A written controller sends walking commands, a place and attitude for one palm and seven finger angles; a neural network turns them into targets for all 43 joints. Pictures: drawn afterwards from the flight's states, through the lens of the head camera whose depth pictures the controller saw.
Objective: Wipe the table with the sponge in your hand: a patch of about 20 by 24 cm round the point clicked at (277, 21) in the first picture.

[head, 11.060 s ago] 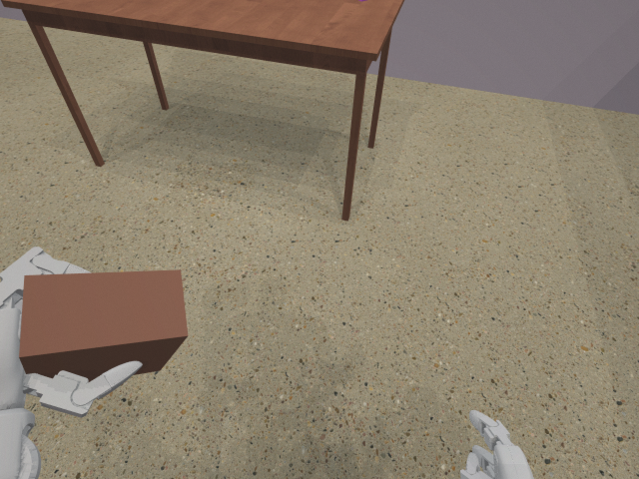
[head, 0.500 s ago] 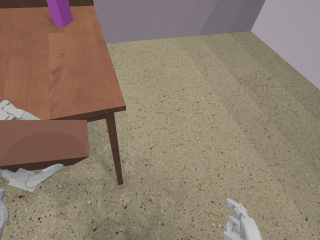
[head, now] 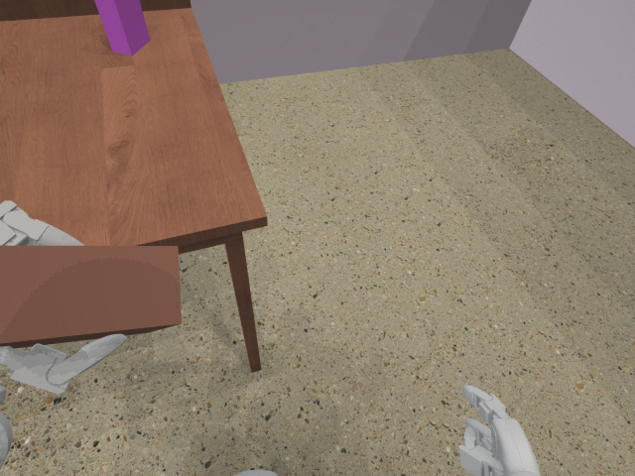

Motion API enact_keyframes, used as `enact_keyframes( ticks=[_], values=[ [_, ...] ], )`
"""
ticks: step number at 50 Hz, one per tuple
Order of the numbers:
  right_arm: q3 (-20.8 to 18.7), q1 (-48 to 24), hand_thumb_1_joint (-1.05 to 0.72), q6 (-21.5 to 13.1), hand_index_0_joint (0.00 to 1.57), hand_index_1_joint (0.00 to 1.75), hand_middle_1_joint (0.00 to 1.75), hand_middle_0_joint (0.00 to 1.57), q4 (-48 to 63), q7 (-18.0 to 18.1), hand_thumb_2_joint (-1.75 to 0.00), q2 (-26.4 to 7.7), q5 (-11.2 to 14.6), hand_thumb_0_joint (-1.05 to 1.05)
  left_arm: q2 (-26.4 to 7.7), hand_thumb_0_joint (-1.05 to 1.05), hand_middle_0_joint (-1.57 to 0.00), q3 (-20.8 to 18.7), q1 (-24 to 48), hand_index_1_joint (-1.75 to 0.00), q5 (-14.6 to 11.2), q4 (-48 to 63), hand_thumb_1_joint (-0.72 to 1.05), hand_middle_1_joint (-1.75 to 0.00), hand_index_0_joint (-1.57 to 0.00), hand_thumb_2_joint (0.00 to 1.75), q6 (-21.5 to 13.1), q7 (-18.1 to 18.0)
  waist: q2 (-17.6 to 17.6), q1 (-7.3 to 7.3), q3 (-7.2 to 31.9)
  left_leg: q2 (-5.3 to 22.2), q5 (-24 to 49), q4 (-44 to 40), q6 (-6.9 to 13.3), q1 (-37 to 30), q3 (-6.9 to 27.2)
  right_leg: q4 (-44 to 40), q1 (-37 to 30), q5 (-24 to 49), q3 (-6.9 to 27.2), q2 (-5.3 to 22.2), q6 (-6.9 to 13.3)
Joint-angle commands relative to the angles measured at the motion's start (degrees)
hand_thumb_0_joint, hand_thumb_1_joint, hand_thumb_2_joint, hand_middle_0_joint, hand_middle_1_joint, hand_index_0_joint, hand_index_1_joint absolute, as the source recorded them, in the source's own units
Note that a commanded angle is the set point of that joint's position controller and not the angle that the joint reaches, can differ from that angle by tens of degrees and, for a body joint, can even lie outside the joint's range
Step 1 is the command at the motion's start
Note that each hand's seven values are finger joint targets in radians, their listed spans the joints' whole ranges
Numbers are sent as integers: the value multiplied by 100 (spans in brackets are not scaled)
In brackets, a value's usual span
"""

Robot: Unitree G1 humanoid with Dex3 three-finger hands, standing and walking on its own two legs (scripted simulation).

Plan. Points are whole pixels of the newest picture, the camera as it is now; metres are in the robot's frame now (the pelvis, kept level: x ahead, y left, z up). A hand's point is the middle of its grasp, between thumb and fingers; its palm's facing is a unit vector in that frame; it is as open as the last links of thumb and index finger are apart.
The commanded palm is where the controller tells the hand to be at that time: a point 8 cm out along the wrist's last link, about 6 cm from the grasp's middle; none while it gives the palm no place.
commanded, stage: shuffle to correct the standing spot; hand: left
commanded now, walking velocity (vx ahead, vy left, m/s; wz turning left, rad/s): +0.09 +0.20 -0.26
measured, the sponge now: (113, 298) +0.24 +0.21 +0.16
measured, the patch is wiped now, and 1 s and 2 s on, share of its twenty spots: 0.00 0.00 0.00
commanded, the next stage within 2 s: come to a stop and stand still in 1.82 s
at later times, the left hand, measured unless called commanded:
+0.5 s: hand (16, 271) +0.24 +0.29 +0.18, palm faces +0.34 -0.83 -0.44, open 10.3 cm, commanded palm +0.19 +0.33 +0.20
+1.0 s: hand out of the picture +0.26 +0.42 +0.18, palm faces +0.42 -0.80 -0.42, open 10.3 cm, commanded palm +0.19 +0.45 +0.20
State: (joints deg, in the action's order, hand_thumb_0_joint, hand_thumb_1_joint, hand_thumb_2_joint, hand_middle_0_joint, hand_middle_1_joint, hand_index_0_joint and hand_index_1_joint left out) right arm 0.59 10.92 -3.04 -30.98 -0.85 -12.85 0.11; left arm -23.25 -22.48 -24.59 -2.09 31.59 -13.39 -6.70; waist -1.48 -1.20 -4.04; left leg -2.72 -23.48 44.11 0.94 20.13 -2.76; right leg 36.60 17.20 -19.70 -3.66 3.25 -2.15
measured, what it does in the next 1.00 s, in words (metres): steps to the left: right foot, then left foot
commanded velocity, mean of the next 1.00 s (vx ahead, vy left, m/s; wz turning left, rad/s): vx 0.07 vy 0.20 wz -0.02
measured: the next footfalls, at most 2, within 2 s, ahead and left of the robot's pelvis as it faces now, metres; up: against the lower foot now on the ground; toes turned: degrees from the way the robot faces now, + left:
right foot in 0.30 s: +0.05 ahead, -0.07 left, +0.00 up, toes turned -11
left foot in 0.56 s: +0.11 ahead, +0.29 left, +0.00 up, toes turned +1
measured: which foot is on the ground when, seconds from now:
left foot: down 0.00-0.30, up 0.32-0.54, down 0.56-1.00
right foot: down 0.00-0.06, up 0.08-0.28, down 0.30-0.88, up 0.90-1.00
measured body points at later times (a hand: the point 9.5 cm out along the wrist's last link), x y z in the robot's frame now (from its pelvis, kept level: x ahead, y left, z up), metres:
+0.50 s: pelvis +0.01 +0.06 +0.01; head +0.05 +0.07 +0.46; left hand +0.22 +0.33 +0.20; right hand +0.15 -0.20 -0.07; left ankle +0.06 +0.23 -0.69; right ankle +0.01 -0.06 -0.72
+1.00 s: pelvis +0.02 +0.17 +0.00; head +0.05 +0.18 +0.44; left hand +0.23 +0.46 +0.20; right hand +0.19 -0.05 -0.09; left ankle +0.07 +0.29 -0.72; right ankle -0.01 +0.05 -0.67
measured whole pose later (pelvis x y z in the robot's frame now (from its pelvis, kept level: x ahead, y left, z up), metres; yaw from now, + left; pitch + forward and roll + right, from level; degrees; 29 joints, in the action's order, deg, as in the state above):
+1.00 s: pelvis +0.02 +0.17 +0.00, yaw -2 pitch -1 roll +1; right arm -0.6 11.1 -6.7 -35.1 0.6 -8.7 0.5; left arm -22.7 -23.6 -22.0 -0.9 27.9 -11.1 -8.3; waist -2.6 -1.2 -4.3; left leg 0.3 -17.3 39.0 1.0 20.8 -4.0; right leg 63.3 25.9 -31.7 -0.5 4.5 -1.6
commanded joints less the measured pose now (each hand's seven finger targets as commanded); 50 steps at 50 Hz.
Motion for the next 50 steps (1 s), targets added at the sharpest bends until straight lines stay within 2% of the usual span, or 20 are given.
enact_keyframes(
  ticks=[1,3,4,7,12,13,15,16,20,25,29,32,34,36,37,41,43,44,47,50],
  values=[
    [-253,-315,-90,-182,20,30,30,20,699,123,-90,-569,27,0,-912,0,-120,-630,661,-160,52,1186,10,-160,-120,130,-298,-186,254,261,979,326,784,-1496,-26,-649,374,-168,33,1075,948,763,670],
    [-302,-360,-90,-286,20,30,30,20,813,195,-90,-665,32,0,-834,0,-120,-535,593,-160,58,1222,10,-160,-120,130,-323,-109,2071,196,949,1290,1983,-2625,178,-1338,1824,1693,1015,-736,-149,-406,176],
    [-302,-434,-90,-350,20,30,30,20,857,157,-90,-624,-28,0,-853,0,-120,-471,798,-160,61,1395,10,-160,-120,130,-340,-100,2028,226,856,1563,2272,-2880,262,-1618,2277,2486,1442,-1340,63,-456,256],
    [-316,-338,-90,-484,20,30,30,20,780,110,-90,-654,-19,0,-883,0,-120,-511,696,-160,108,1261,10,-160,-120,130,-343,-142,845,142,1029,1432,3979,-2265,481,-2084,1442,2097,1490,-715,59,-161,291],
    [-223,-485,-90,-381,20,30,30,20,883,93,-90,-708,-64,0,-996,0,-120,-714,-130,-160,20,935,10,-160,-120,130,-268,-151,1012,-27,1080,1082,3035,-1950,99,-324,716,-700,-1063,425,-479,-121,374],
    [-245,-530,-90,-296,20,30,30,20,924,100,-90,-683,-76,0,-1032,0,-120,-804,-294,-160,-13,898,10,-160,-120,130,-282,-156,703,-130,1260,968,2543,-1247,-65,584,675,-1148,-2200,953,-201,155,564],
    [-367,-426,-90,-237,20,30,30,20,1006,61,-90,-767,-33,0,-1161,0,-120,-1008,-241,-160,-159,822,10,-160,-120,130,-333,-174,-1305,4,1134,276,-435,2365,-165,2234,580,-2026,-2048,1448,3416,2765,1815],
    [-398,-188,-90,-218,20,30,30,20,790,29,-90,-763,-33,0,-1040,0,-120,-1004,-182,-160,-206,780,10,-160,-120,130,-271,-184,-803,110,933,642,-432,2800,-235,2122,1257,-2084,-1261,1028,3250,2772,1736],
    [-271,-318,-90,-172,20,30,30,20,565,73,-90,-520,-20,0,-881,0,-120,-732,-145,-160,-35,929,10,-160,-120,130,-229,-211,-334,132,831,919,349,1550,-249,1282,623,-1651,-488,1784,1241,1765,1117],
    [-306,-337,-90,-448,20,30,30,20,559,338,-90,-366,-34,0,-1032,0,-120,-599,304,-160,105,1193,10,-160,-120,130,-109,-316,-318,54,881,187,1172,-1255,-185,-758,-735,-899,-131,1446,469,1151,594],
    [-475,-181,-90,-622,20,30,30,20,778,373,-90,-762,104,0,-1025,0,-120,-650,519,-160,88,1365,10,-160,-120,130,-308,-234,1246,39,1194,1464,2977,-1900,471,-967,1067,1382,351,-304,-276,-76,25],
    [-453,-175,-90,-764,20,30,30,20,688,250,-90,-664,95,0,-1126,0,-120,-875,367,-160,67,1334,10,-160,-120,130,-426,-195,1963,15,1177,1518,3466,-1543,768,-774,867,1084,229,-866,-189,-155,152],
    [-412,-217,-90,-747,20,30,30,20,692,121,-90,-673,108,0,-899,0,-120,-738,174,-160,107,1260,10,-160,-120,130,-402,-180,1285,-58,1191,1069,2349,-923,338,203,332,-500,-940,746,59,40,241],
    [-456,-192,-90,-656,20,30,30,20,744,58,-90,-529,113,0,-1105,0,-120,-864,-65,-160,-12,910,10,-160,-120,130,-277,-204,-1786,-66,770,240,-179,1282,-271,1474,-103,-1795,-1021,1705,2959,2034,1126],
    [-488,-294,-90,-586,20,30,30,20,650,36,-90,-671,100,0,-1043,0,-120,-846,-69,-160,-71,854,10,-160,-120,130,-211,-226,-1769,-61,633,462,-300,1907,-300,1689,383,-1800,-932,1913,3007,2229,1361],
    [-292,-253,-90,-490,20,30,30,20,389,105,-90,-358,27,0,-919,0,-120,-779,353,-160,73,923,10,-160,-120,130,-190,-301,-850,142,925,644,235,-436,-169,4,174,-609,-227,2369,1033,1472,783],
    [-356,-168,-90,-490,20,30,30,20,410,214,-90,-435,64,0,-826,0,-120,-605,485,-160,67,964,10,-160,-120,130,-192,-250,709,248,1104,449,1401,-1838,-103,-1294,-70,828,340,1340,256,636,280],
    [-452,-159,-90,-551,20,30,30,20,562,221,-90,-654,88,0,-812,0,-120,-533,755,-160,48,1332,10,-160,-120,130,-248,-232,2208,209,1200,1541,2621,-2144,457,-1574,1439,2120,1165,-679,-83,44,-31],
    [-484,-159,-90,-707,20,30,30,20,545,209,-90,-598,65,0,-965,0,-120,-672,646,-160,51,1176,10,-160,-120,130,-287,-240,1686,127,1332,1949,2958,-2283,1202,-1426,2105,3531,1706,-1533,214,-13,62],
    [-406,-325,-90,-733,20,30,30,20,465,147,-90,-616,75,0,-776,0,-120,-442,554,-160,79,1445,10,-160,-120,130,-187,-222,1310,92,1154,1562,2825,-2104,964,-760,1197,2045,858,-974,-25,60,89]
  ],
)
